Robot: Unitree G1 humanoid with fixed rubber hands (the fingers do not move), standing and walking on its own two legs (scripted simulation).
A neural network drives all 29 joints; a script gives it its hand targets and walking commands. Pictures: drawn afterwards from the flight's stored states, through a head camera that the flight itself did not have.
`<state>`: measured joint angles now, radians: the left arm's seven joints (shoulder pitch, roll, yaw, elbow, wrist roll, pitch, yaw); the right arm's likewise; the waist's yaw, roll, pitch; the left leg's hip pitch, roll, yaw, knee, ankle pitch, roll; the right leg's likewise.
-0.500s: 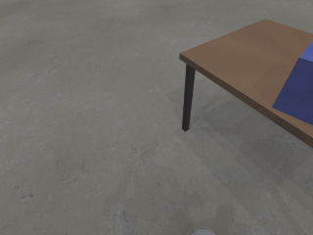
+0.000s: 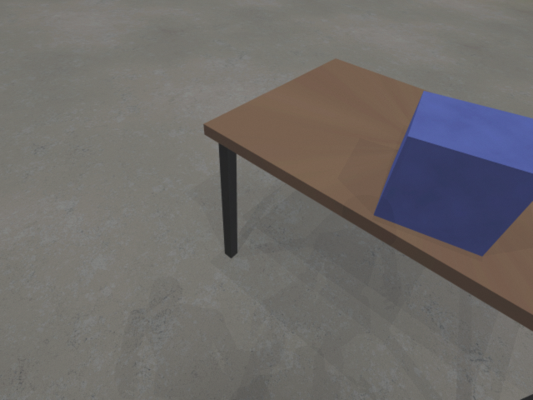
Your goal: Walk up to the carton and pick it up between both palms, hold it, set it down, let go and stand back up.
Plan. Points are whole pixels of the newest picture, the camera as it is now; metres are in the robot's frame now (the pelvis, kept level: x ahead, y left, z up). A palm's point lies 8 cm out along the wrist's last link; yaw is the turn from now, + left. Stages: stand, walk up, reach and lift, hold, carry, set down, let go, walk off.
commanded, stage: walk up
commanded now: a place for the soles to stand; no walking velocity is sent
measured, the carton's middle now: (451, 170) +0.59 -0.38 +0.04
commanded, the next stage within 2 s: none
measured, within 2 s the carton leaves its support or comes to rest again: neither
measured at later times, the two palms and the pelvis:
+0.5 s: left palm (204, 290) +0.35 +0.13 -0.09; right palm out of the picture +0.03 -0.30 -0.15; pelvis +0.14 -0.06 -0.01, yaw -23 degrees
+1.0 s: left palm (211, 256) +0.45 +0.14 -0.13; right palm out of the picture +0.17 -0.31 -0.08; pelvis +0.21 -0.03 -0.01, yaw -36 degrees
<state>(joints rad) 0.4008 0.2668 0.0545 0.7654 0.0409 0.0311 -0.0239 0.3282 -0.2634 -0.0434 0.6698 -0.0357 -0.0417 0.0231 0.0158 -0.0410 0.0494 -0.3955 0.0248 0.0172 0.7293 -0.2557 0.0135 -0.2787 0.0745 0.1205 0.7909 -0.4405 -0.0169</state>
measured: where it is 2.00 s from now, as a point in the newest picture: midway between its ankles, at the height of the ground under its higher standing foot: outside the picture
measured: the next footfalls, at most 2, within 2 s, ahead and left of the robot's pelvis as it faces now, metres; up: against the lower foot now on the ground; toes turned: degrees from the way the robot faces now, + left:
right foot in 0.42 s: +0.22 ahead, -0.21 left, +0.00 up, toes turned -24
left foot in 0.86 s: +0.38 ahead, +0.01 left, +0.00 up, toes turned -29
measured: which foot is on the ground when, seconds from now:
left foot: down 0.00-0.44, up 0.46-0.84, down 0.86-1.00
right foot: down 0.00-0.00, up 0.02-0.40, down 0.42-0.88, up 0.90-1.00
